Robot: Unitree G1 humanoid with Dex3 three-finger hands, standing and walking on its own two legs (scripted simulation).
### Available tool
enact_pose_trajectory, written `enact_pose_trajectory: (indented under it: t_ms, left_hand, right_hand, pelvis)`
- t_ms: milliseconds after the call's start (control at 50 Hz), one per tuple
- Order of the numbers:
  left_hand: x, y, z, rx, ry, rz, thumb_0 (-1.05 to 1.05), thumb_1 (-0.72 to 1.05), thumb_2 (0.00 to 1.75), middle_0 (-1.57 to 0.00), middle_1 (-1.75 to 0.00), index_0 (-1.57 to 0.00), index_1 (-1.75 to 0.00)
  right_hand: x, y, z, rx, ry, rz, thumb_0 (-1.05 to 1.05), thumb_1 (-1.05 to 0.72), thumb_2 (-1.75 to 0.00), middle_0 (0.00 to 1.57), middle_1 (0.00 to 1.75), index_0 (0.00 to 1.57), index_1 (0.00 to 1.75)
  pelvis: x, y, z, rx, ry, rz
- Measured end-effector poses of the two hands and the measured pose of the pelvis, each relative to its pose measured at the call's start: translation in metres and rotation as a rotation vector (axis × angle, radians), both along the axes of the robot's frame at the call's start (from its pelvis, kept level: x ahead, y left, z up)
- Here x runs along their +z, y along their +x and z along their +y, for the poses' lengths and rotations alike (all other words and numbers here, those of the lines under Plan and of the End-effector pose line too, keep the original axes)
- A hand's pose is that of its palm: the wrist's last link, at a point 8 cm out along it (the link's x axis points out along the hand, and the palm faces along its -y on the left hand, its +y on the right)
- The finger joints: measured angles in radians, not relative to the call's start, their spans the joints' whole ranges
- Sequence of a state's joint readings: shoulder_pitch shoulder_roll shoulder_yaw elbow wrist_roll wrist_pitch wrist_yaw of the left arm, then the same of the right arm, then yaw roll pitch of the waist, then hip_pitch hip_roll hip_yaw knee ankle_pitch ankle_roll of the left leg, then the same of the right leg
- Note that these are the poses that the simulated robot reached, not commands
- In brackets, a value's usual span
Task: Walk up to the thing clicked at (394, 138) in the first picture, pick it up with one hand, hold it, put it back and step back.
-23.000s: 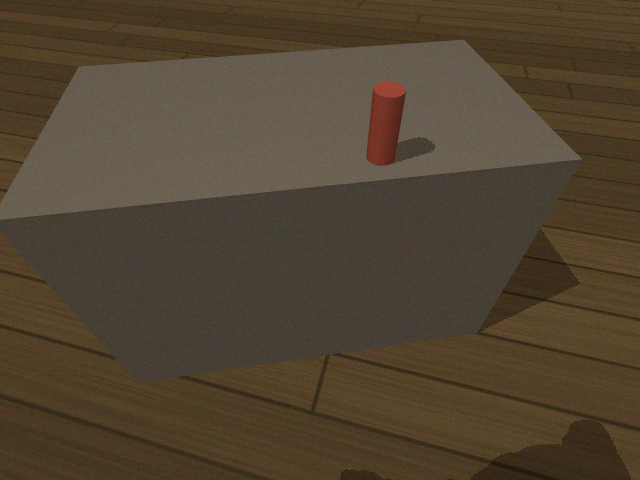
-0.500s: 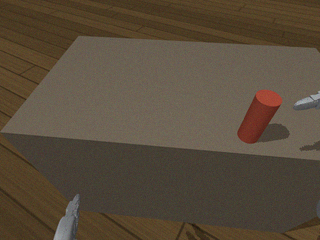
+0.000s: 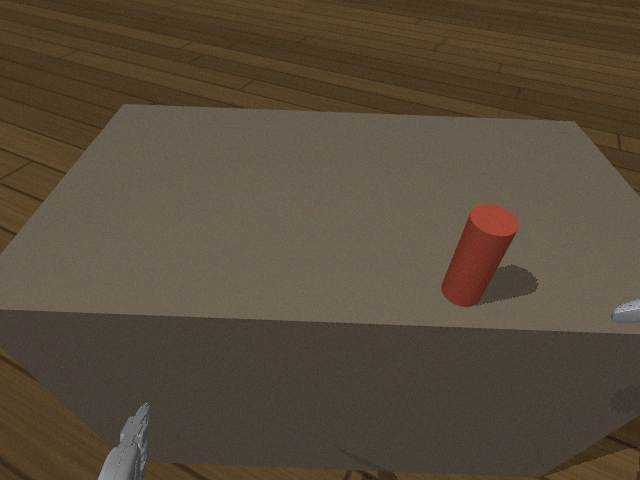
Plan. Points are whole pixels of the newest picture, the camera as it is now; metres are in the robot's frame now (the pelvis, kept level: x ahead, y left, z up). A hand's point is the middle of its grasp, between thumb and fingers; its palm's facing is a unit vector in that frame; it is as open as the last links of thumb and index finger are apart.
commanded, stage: sink last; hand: right
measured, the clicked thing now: (475, 258) +0.42 -0.21 +0.06
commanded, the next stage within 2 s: home in 0.76 s
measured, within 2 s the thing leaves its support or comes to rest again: neither
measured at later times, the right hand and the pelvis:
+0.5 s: hand out of the picture +0.14 -0.24 +0.15, palm faces +0.41 +0.81 -0.42, open 17.6 cm; pelvis -0.02 +0.02 +0.00, yaw -3 degrees
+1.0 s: hand out of the picture +0.14 -0.25 +0.12, palm faces +0.41 +0.81 -0.41, open 17.4 cm; pelvis -0.04 +0.02 +0.01, yaw -2 degrees
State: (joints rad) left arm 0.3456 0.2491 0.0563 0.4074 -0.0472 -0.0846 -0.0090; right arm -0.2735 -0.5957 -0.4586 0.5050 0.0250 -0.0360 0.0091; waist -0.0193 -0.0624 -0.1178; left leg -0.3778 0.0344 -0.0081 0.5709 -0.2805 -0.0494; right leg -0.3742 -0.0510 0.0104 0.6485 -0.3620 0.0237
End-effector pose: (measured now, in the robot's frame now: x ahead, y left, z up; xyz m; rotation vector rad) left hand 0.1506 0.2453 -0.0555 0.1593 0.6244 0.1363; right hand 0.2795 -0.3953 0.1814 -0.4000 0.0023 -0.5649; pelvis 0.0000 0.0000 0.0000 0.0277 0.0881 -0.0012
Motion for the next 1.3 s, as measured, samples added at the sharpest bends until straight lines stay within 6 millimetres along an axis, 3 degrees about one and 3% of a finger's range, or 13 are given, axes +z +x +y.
enact_pose_trajectory:
  t_ms: [100,200,280,380,480,580,760,980,1060,1160,1300]
  left_hand:
    - [-0.005,-0.002,-0.003,0.012,-0.042,0.022,-0.01,-0.51,0.06,-0.06,-0.05,-0.06,-0.04]
    - [-0.001,-0.01,0.018,0.06,0.007,0.047,-0.01,-0.51,0.05,-0.06,-0.05,-0.06,-0.04]
    - [0.003,-0.011,0.03,0.065,0.052,0.039,-0.01,-0.5,0.05,-0.05,-0.05,-0.06,-0.04]
    - [0.004,-0.006,0.02,0.031,0.03,0.0,-0.01,-0.49,0.04,-0.05,-0.05,-0.05,-0.04]
    - [0.0,-0.006,0.017,0.035,-0.005,-0.041,-0.01,-0.49,0.04,-0.05,-0.06,-0.06,-0.04]
    - [-0.006,-0.019,0.029,0.063,-0.004,-0.041,-0.01,-0.49,0.04,-0.05,-0.06,-0.06,-0.04]
    - [-0.015,-0.05,0.044,0.069,0.042,0.059,-0.01,-0.5,0.04,-0.05,-0.05,-0.06,-0.04]
    - [0.004,-0.025,0.017,0.007,0.028,-0.052,-0.01,-0.43,0.13,-0.08,-0.1,-0.08,-0.09]
    - [-0.002,-0.021,-0.003,-0.023,-0.02,-0.034,-0.01,-0.25,0.29,-0.1,-0.14,-0.11,-0.14]
    - [-0.014,-0.019,-0.026,-0.056,-0.064,0.026,-0.01,0.06,0.48,-0.13,-0.19,-0.13,-0.18]
    - [-0.011,-0.019,-0.007,-0.016,0.016,0.063,0.0,0.52,0.7,-0.17,-0.25,-0.17,-0.24]
  right_hand:
    - [-0.018,-0.044,0.044,0.108,-0.025,0.009,-0.02,0.56,-0.05,0.06,0.05,0.06,0.05]
    - [-0.038,-0.088,0.071,0.128,0.0,0.042,-0.02,0.56,-0.05,0.06,0.05,0.07,0.06]
    - [-0.037,-0.12,0.09,0.136,-0.008,0.015,-0.02,0.57,-0.05,0.06,0.05,0.07,0.06]
    - [-0.031,-0.155,0.115,0.168,-0.025,-0.003,-0.02,0.59,-0.04,0.06,0.05,0.06,0.06]
    - [-0.015,-0.177,0.123,0.163,-0.079,-0.036,-0.02,0.59,-0.04,0.06,0.06,0.07,0.06]
    - [-0.008,-0.184,0.117,0.134,-0.125,-0.066,-0.02,0.58,-0.05,0.06,0.06,0.07,0.06]
    - [-0.026,-0.189,0.097,0.088,-0.13,-0.032,-0.02,0.57,-0.05,0.06,0.06,0.06,0.06]
    - [-0.036,-0.186,0.108,0.152,-0.089,-0.05,-0.02,0.54,-0.06,0.06,0.06,0.07,0.06]
    - [-0.065,-0.185,0.113,0.162,0.005,0.031,-0.02,0.53,-0.07,0.06,0.06,0.06,0.06]
    - [-0.126,-0.183,0.135,0.193,0.177,0.227,-0.02,0.52,-0.07,0.06,0.05,0.06,0.06]
    - [-0.19,-0.181,0.16,0.219,0.32,0.456,-0.02,0.52,-0.07,0.06,0.05,0.06,0.06]
  pelvis:
    - [0.002,0.001,0.001,-0.006,-0.008,-0.041]
    - [0.003,-0.003,0.006,-0.014,-0.015,-0.075]
    - [0.003,-0.008,0.012,-0.02,-0.018,-0.092]
    - [0.003,-0.014,0.018,-0.031,-0.021,-0.11]
    - [0.003,-0.022,0.021,-0.044,-0.028,-0.133]
    - [0.003,-0.03,0.024,-0.043,-0.039,-0.151]
    - [0.004,-0.044,0.03,-0.035,-0.043,-0.153]
    - [0.008,-0.039,0.023,-0.037,-0.035,-0.159]
    - [0.009,-0.036,0.02,-0.032,-0.034,-0.16]
    - [0.009,-0.035,0.018,-0.031,-0.034,-0.146]
    - [0.01,-0.03,0.016,-0.033,-0.033,-0.126]
